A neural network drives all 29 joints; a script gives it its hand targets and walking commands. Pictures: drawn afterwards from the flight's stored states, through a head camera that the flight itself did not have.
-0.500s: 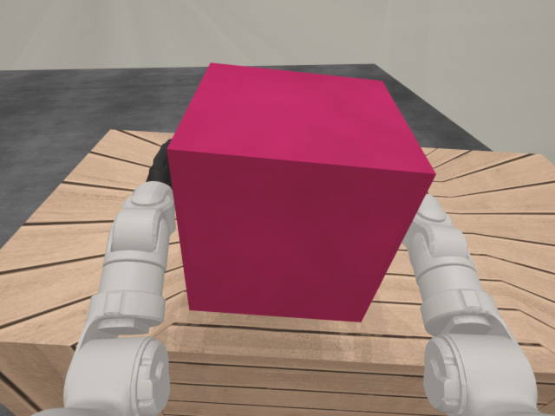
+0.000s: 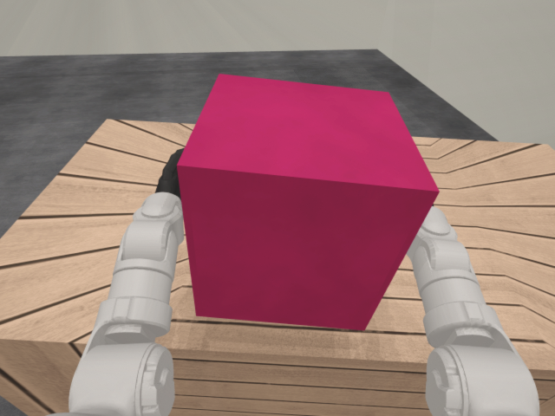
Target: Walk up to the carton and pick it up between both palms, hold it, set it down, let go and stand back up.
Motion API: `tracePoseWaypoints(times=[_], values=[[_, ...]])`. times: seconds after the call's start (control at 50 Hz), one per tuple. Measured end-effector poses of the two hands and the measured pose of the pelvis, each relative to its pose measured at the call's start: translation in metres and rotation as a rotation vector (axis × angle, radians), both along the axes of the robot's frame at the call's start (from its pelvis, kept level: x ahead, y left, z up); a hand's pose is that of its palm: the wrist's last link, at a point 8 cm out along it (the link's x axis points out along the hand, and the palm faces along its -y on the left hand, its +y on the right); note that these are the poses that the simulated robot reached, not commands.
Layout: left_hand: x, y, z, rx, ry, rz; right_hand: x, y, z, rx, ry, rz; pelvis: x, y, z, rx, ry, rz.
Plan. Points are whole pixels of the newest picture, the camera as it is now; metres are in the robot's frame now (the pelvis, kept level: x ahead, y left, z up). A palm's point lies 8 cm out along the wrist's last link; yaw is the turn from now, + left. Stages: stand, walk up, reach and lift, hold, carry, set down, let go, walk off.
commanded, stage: set down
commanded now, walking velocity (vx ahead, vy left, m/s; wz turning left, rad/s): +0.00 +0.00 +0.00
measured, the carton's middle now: (292, 203) +0.41 +0.00 +0.13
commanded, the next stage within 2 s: none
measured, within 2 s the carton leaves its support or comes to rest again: neither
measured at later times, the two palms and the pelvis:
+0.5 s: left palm (177, 211) +0.38 +0.17 +0.13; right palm (412, 216) +0.40 -0.19 +0.13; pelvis +0.01 +0.00 +0.00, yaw +0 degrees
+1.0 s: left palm (182, 223) +0.38 +0.17 +0.11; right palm (413, 227) +0.39 -0.20 +0.11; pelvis +0.01 +0.00 +0.00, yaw +0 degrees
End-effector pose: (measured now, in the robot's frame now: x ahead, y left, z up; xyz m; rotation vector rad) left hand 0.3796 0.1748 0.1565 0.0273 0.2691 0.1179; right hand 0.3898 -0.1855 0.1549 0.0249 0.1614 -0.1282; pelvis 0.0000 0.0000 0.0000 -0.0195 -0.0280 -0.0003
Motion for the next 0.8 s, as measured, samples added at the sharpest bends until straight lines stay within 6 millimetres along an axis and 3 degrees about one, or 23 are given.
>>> tracePoseWaypoints(times=[0.2,0.8], values=[[0.003,-0.003,-0.018,-0.006,0.029,0.004,0.004,-0.003,-0.017,0.002,0.027,0.003,0.008,0.0,0.0,0.0,0.01,0.0],[0.001,-0.008,-0.044,-0.015,0.045,0.007,0.001,-0.008,-0.037,-0.038,0.04,0.015,0.012,0.0,0.0,0.0,0.016,0.0]])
